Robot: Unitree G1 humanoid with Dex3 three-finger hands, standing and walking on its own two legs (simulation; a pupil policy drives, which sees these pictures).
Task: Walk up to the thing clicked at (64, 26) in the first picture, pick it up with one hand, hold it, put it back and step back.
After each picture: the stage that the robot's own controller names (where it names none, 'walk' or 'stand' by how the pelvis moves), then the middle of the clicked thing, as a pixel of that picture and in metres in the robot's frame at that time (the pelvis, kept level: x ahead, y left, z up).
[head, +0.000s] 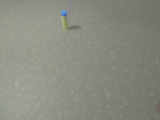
stand; (64, 21) +1.75 +0.27 -0.66
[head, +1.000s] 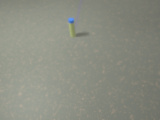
walk; (72, 27) +1.63 +0.29 -0.65
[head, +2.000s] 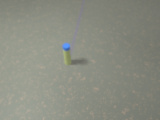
walk; (67, 54) +1.08 +0.24 -0.63
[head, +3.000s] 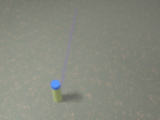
walk; (56, 91) +0.66 +0.23 -0.63
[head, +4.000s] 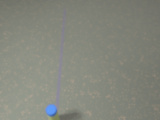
walk; (53, 115) +0.45 +0.21 -0.64
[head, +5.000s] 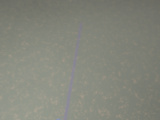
stand; out of the picture +0.40 +0.20 -0.65
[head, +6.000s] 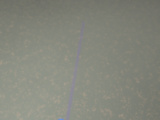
stand; out of the picture +0.39 +0.19 -0.66
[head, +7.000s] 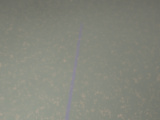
stand; out of the picture +0.40 +0.20 -0.66
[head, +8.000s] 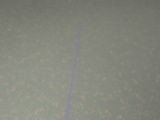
stand; out of the picture +0.39 +0.20 -0.66
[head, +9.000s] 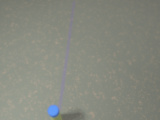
go down; (55, 115) +0.40 +0.20 -0.64
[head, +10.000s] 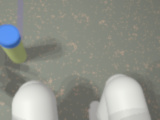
go down; (14, 47) +0.47 +0.25 -0.23
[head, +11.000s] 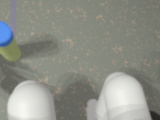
close in; (7, 45) +0.46 +0.25 -0.22
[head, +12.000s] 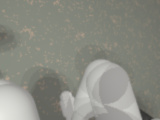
close in; out of the picture +0.46 +0.29 -0.16
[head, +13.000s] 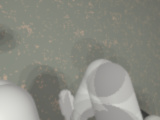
lift; out of the picture +0.44 +0.29 -0.16
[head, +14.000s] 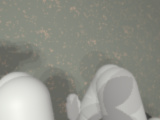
lift; out of the picture +0.37 +0.26 -0.16
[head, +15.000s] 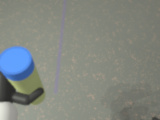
lift; (27, 81) +0.33 +0.19 +0.04
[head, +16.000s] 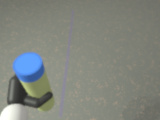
hold; (38, 86) +0.32 +0.17 +0.05
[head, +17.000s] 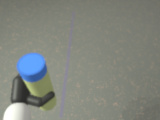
hold; (41, 86) +0.32 +0.16 +0.04
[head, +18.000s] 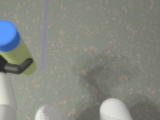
crouch; (17, 53) +0.43 +0.21 -0.03
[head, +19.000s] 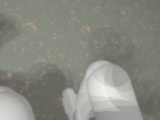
lower; out of the picture +0.46 +0.28 -0.17
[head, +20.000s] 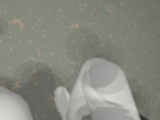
lower; out of the picture +0.47 +0.30 -0.17
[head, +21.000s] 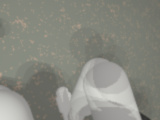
lower; out of the picture +0.46 +0.30 -0.17
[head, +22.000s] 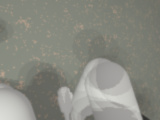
lower; out of the picture +0.45 +0.30 -0.17
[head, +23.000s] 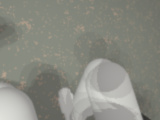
loosen; out of the picture +0.45 +0.28 -0.17
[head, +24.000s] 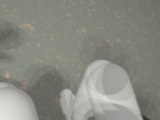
withdraw; out of the picture +0.45 +0.27 -0.17
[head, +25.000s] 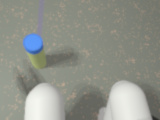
walk; (36, 54) +0.48 +0.21 -0.25
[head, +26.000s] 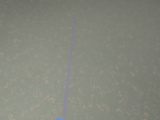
stand; out of the picture +0.39 +0.17 -0.59
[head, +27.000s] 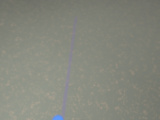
stand; out of the picture +0.41 +0.19 -0.60
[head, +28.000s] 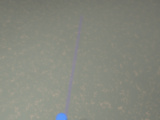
stand; out of the picture +0.41 +0.18 -0.61
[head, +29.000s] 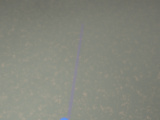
walk; out of the picture +0.42 +0.18 -0.66
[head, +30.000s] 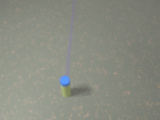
walk; (65, 87) +0.59 +0.14 -0.63
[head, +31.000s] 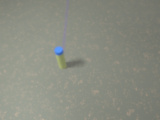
walk; (60, 58) +0.89 +0.27 -0.62
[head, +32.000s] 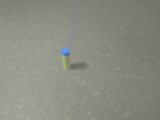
stand; (66, 59) +1.01 +0.19 -0.64
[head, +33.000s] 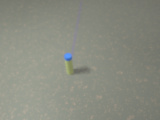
stand; (69, 64) +1.01 +0.19 -0.66
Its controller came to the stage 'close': yes
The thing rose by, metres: 0.70
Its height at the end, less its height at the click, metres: +0.00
